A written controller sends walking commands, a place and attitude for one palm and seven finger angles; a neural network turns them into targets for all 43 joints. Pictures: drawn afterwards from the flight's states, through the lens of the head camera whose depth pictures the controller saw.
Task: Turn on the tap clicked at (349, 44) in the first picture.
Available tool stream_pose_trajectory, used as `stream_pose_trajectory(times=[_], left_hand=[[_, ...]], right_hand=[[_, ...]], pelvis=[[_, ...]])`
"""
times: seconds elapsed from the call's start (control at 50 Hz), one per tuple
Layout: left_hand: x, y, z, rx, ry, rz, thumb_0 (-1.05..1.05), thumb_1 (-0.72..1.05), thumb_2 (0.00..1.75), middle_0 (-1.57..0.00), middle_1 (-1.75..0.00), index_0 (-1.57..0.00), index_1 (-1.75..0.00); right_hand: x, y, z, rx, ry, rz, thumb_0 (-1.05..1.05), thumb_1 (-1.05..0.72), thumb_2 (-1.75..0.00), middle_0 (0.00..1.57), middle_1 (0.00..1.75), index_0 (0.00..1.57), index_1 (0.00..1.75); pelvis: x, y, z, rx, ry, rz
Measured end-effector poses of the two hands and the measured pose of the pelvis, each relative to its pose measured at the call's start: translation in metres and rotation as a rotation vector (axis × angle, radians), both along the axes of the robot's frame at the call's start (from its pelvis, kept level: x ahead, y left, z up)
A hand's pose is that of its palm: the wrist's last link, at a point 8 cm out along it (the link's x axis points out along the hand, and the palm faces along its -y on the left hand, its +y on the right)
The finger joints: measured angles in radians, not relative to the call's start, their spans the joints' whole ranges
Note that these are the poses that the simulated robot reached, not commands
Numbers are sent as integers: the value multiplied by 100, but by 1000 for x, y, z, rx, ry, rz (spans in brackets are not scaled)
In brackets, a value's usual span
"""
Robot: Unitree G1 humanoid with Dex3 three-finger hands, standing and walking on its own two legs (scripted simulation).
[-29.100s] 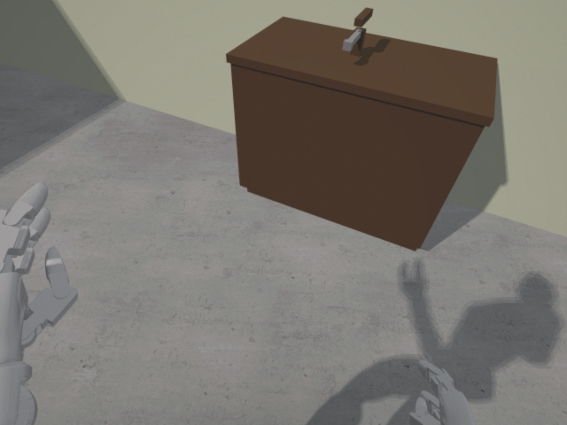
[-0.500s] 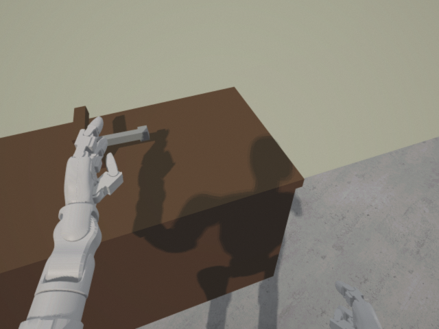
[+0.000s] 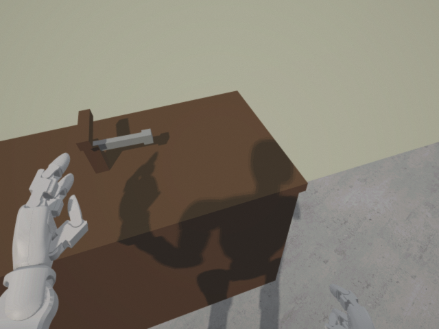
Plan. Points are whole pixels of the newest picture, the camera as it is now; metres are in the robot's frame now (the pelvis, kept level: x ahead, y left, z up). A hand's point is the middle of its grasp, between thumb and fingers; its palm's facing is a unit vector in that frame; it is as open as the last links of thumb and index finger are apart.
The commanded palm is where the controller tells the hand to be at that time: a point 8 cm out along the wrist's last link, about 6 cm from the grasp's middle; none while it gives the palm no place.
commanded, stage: draw the hand back beside the body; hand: left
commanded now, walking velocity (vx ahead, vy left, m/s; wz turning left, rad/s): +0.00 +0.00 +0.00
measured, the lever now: (147, 136) +0.55 +0.26 +0.04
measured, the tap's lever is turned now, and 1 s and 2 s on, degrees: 86 86 86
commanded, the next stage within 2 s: step back with the hand held close in 0.38 s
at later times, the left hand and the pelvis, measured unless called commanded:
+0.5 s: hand (76, 238) +0.19 +0.22 +0.15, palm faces +0.40 -0.85 -0.34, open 7.4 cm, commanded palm +0.16 +0.27 +0.17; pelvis +0.00 -0.01 +0.00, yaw +0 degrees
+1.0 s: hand (41, 264) +0.16 +0.25 +0.15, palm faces +0.34 -0.82 -0.46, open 7.4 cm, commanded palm +0.10 +0.29 +0.17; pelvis -0.06 +0.01 -0.01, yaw -1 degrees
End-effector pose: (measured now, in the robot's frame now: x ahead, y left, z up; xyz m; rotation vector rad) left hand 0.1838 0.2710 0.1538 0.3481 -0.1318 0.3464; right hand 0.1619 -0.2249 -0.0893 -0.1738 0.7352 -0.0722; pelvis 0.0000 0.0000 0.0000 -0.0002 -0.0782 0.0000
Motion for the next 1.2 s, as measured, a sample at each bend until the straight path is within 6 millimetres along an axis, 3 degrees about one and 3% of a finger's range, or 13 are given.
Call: stream_pose_trajectory(times=[0.22, 0.4, 0.58, 0.66, 0.78, 0.86, 1.02, 1.2], left_hand=[[-36, 2, 18, 76, -35, 55, 1, 90, 90, -21, -30, -21, -30], [-31, -4, 7, 34, -18, 62, 1, 90, 90, -21, -31, -21, -30], [-25, -5, 24, 104, -61, 32, 1, 89, 90, -21, -31, -21, -30], [-18, 1, 26, 137, -55, 23, 1, 89, 90, -21, -31, -21, -30], [-21, -6, 6, 116, 38, -48, 1, 90, 90, -21, -31, -21, -30], [-33, -3, 5, 134, 46, -78, 1, 89, 90, -21, -31, -21, -30], [-71, 22, 19, 187, -35, -24, 1, 89, 90, -22, -31, -21, -30], [-101, 36, 8, 160, -44, 36, 1, 89, 90, -21, -31, -21, -30]], right_hand=[[17, -5, 8, -1, -81, 8, 2, -91, -90, 20, 30, 20, 30], [18, -5, 9, 0, -91, 16, 2, -91, -90, 20, 30, 20, 30], [10, -11, 5, 0, -66, -1, 2, -91, -90, 20, 30, 20, 30], [1, -15, 4, -6, -40, -34, 2, -91, -90, 20, 30, 20, 30], [-21, -22, 5, -23, -21, -105, 2, -91, -90, 20, 30, 20, 30], [-40, -22, 6, -46, 0, -128, 2, -91, -90, 20, 30, 20, 30], [-73, -8, 4, -66, 13, -105, 2, -91, -90, 20, 30, 20, 30], [-96, 15, -4, -52, 14, -61, 2, -91, -90, 20, 30, 20, 30]], pelvis=[[0, -5, -2, -2, -3, 9], [-5, -11, -2, 1, -4, 11], [-5, -13, -3, -6, 12, -1], [-11, -10, -3, -5, 38, -18], [-24, 0, -3, 1, 62, -39], [-37, 5, -4, 2, 67, -37], [-66, 15, -8, -8, 71, -23], [-91, 25, -12, -17, 68, -5]])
